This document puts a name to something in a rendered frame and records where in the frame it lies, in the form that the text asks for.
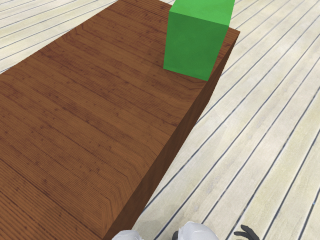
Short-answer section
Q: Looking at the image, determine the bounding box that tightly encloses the left robot thigh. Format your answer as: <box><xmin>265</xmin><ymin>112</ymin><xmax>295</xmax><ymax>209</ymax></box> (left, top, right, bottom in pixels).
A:
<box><xmin>112</xmin><ymin>230</ymin><xmax>144</xmax><ymax>240</ymax></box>

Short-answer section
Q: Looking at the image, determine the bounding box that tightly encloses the right robot thigh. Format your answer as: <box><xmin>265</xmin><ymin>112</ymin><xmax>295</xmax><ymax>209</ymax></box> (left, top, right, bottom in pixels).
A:
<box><xmin>178</xmin><ymin>222</ymin><xmax>219</xmax><ymax>240</ymax></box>

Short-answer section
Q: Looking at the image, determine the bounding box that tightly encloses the pedestal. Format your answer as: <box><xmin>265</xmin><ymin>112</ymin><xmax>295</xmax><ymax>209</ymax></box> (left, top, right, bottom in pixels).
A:
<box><xmin>0</xmin><ymin>0</ymin><xmax>240</xmax><ymax>240</ymax></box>

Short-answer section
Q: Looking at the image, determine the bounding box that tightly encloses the right robot hand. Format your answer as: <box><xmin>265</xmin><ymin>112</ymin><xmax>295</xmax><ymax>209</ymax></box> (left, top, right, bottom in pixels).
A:
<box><xmin>233</xmin><ymin>224</ymin><xmax>260</xmax><ymax>240</ymax></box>

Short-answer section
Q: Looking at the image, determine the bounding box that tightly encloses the robot thigh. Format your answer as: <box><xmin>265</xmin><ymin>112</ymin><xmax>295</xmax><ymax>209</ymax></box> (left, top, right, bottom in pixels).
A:
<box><xmin>112</xmin><ymin>230</ymin><xmax>144</xmax><ymax>240</ymax></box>
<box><xmin>178</xmin><ymin>222</ymin><xmax>219</xmax><ymax>240</ymax></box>

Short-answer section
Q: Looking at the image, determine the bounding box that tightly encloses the carton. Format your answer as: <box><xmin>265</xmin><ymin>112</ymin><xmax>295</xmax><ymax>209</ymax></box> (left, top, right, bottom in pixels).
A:
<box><xmin>163</xmin><ymin>0</ymin><xmax>235</xmax><ymax>81</ymax></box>

